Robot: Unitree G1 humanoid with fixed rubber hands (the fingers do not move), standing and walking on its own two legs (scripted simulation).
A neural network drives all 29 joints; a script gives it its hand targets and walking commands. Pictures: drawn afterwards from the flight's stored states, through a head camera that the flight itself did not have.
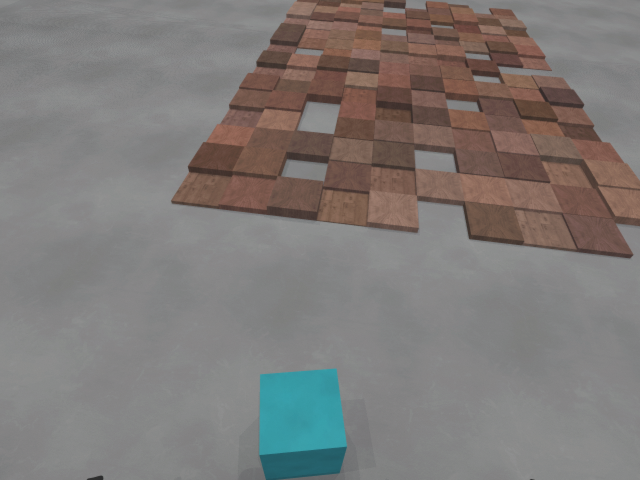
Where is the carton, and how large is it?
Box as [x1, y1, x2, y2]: [259, 368, 346, 479]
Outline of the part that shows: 336,368 260,374 259,455 266,479 279,479 339,472 346,448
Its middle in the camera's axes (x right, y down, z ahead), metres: -0.05 +0.51 +1.08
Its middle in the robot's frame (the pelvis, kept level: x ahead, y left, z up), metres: +0.43 +0.03 -0.66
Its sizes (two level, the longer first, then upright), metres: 0.210 0.200 0.250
